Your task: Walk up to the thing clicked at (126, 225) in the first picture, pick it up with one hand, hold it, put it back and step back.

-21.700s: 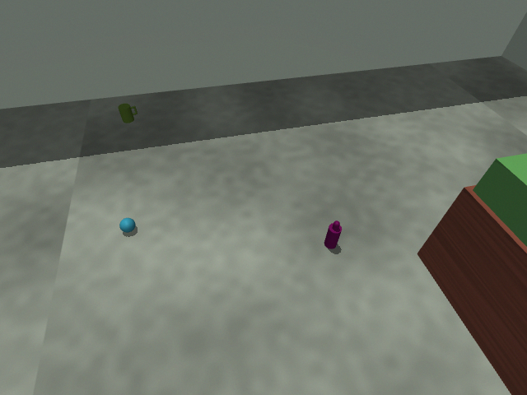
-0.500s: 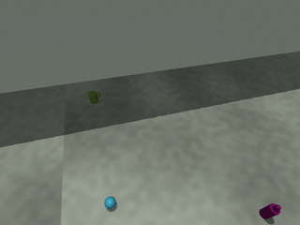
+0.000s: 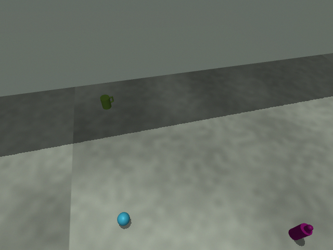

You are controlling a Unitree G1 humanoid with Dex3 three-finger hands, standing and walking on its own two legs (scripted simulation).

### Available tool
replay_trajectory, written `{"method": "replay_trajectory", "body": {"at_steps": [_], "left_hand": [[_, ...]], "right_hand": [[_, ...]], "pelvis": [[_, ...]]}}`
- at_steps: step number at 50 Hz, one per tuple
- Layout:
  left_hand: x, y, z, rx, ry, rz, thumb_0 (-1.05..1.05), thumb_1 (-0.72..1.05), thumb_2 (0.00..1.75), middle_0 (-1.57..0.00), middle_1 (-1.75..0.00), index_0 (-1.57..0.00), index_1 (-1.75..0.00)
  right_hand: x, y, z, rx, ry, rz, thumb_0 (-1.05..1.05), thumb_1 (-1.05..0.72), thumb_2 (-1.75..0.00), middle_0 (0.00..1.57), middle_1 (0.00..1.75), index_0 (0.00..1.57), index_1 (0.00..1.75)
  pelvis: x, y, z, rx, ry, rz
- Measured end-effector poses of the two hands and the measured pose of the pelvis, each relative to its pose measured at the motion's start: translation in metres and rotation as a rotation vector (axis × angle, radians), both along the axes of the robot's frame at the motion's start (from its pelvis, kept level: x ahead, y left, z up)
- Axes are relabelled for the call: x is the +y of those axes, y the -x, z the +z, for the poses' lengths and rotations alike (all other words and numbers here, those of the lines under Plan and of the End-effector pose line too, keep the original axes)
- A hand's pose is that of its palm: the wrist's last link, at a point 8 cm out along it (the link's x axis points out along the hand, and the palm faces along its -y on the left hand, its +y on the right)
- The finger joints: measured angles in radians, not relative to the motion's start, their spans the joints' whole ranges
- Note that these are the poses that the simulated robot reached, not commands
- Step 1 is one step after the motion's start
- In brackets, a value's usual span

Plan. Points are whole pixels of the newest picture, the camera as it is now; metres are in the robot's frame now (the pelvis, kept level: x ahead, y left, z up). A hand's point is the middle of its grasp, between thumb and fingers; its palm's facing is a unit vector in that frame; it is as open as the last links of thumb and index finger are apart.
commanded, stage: rise first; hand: left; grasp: from above
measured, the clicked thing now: (123, 218) +0.40 +0.21 -0.74
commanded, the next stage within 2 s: none
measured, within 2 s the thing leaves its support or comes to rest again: neither
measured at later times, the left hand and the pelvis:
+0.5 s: hand out of the picture +0.12 +0.26 -0.22, palm faces -0.12 -0.90 -0.42, open 13.6 cm; pelvis -0.02 +0.00 -0.07, yaw +0 degrees
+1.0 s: hand out of the picture +0.18 +0.28 -0.37, palm faces -0.41 -0.62 -0.67, open 14.1 cm; pelvis -0.05 -0.01 -0.22, yaw -1 degrees
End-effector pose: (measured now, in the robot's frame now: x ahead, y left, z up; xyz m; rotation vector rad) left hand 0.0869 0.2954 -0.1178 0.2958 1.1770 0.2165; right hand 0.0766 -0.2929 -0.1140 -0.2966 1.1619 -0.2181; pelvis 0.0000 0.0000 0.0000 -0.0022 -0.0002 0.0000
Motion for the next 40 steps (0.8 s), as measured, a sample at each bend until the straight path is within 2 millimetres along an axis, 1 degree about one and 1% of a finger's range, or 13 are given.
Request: {"method": "replay_trajectory", "body": {"at_steps": [3,6,9,13,17,22,27,35,37,40], "left_hand": [[-0.003,-0.025,-0.007,-0.036,0.015,0.002,0.0,0.76,0.92,-0.2,-0.44,-0.19,-0.45],[-0.002,-0.047,-0.012,-0.063,0.015,-0.035,0.0,0.61,0.93,-0.18,-0.58,-0.17,-0.58],[-0.002,-0.058,-0.015,-0.065,0.001,-0.08,0.0,0.42,0.93,-0.15,-0.72,-0.15,-0.72],[-0.003,-0.057,-0.022,-0.025,-0.023,-0.106,0.0,0.15,0.96,-0.12,-0.87,-0.12,-0.86],[0.001,-0.049,-0.034,0.001,-0.048,-0.114,0.0,-0.12,0.98,-0.09,-0.97,-0.1,-0.97],[0.005,-0.038,-0.05,-0.002,-0.075,-0.134,0.0,-0.34,1.0,-0.08,-1.03,-0.08,-1.04],[0.004,-0.032,-0.062,-0.013,-0.096,-0.165,-0.01,-0.46,1.01,-0.07,-1.06,-0.06,-1.07],[0.003,-0.029,-0.081,-0.004,-0.135,-0.225,-0.01,-0.52,1.01,-0.07,-1.07,-0.05,-1.08],[0.005,-0.033,-0.09,-0.001,-0.154,-0.252,-0.01,-0.53,1.0,-0.06,-1.07,-0.06,-1.09],[0.009,-0.042,-0.11,-0.003,-0.194,-0.311,-0.01,-0.53,1.0,-0.06,-1.08,-0.05,-1.09]], "right_hand": [[0.01,-0.004,-0.003,-0.046,-0.014,0.009,0.0,-0.93,-0.9,0.2,0.3,0.2,0.3],[0.019,-0.004,-0.007,-0.074,-0.031,0.005,0.0,-0.93,-0.9,0.2,0.3,0.2,0.3],[0.026,-0.003,-0.011,-0.098,-0.053,-0.013,0.0,-0.93,-0.9,0.2,0.3,0.21,0.3],[0.032,-0.004,-0.017,-0.124,-0.076,-0.017,0.01,-0.93,-0.9,0.2,0.3,0.21,0.3],[0.033,-0.012,-0.025,-0.163,-0.079,0.001,0.01,-0.92,-0.9,0.2,0.31,0.21,0.3],[0.031,-0.027,-0.039,-0.214,-0.063,0.032,0.01,-0.91,-0.9,0.2,0.31,0.21,0.3],[0.031,-0.044,-0.052,-0.263,-0.051,0.063,0.01,-0.9,-0.9,0.2,0.3,0.21,0.3],[0.039,-0.068,-0.068,-0.333,-0.054,0.113,0.01,-0.91,-0.9,0.2,0.3,0.2,0.3],[0.04,-0.072,-0.076,-0.346,-0.054,0.129,0.01,-0.91,-0.9,0.2,0.31,0.21,0.3],[0.04,-0.076,-0.094,-0.36,-0.053,0.155,0.01,-0.9,-0.9,0.2,0.31,0.21,0.3]], "pelvis": [[-0.002,0.007,-0.006,0.042,0.003,0.006],[-0.004,0.011,-0.013,0.087,0.005,-0.001],[-0.004,0.011,-0.019,0.108,0.006,-0.006],[-0.004,0.01,-0.026,0.137,0.01,-0.007],[-0.003,0.012,-0.039,0.174,0.013,-0.007],[-0.003,0.015,-0.059,0.222,0.018,-0.004],[-0.004,0.018,-0.077,0.259,0.023,-0.002],[-0.005,0.021,-0.1,0.321,0.031,0.002],[-0.006,0.022,-0.109,0.342,0.032,0.002],[-0.006,0.026,-0.128,0.383,0.033,0.001]]}}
